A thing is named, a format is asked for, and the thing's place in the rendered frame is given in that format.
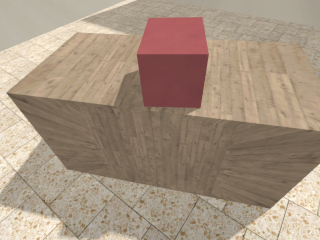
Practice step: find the carton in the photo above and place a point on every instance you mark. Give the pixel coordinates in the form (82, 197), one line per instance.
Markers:
(172, 60)

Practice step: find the pedestal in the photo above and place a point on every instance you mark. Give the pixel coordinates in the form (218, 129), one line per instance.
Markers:
(254, 138)

